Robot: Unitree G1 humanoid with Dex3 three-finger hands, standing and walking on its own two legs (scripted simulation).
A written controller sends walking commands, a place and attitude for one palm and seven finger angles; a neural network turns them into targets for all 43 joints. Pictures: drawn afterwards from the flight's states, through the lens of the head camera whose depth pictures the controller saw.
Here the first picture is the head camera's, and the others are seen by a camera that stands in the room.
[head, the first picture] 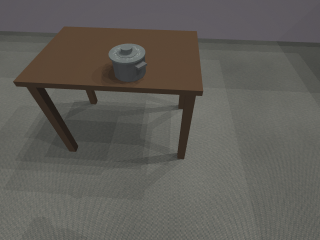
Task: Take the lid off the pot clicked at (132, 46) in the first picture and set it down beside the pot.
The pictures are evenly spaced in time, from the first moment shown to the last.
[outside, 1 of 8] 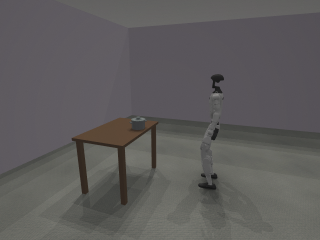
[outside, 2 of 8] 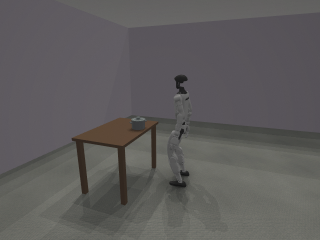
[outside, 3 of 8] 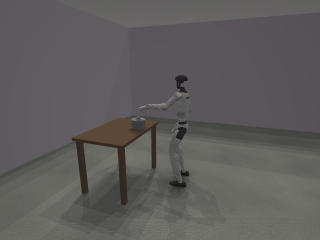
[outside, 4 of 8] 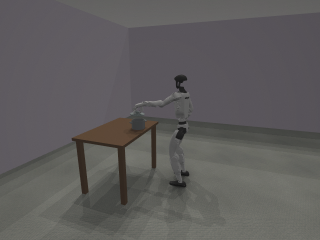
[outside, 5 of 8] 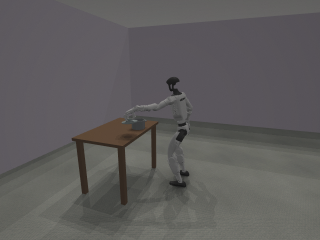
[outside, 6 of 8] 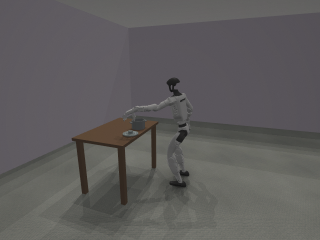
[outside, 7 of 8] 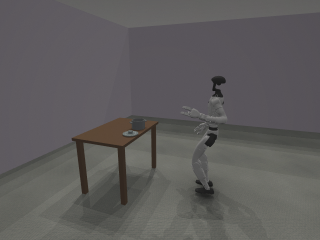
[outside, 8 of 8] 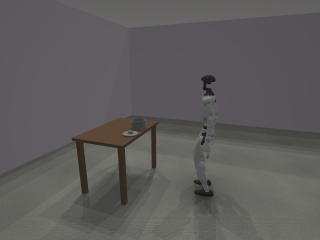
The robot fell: no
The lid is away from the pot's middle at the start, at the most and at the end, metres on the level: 0.00 0.25 0.25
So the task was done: yes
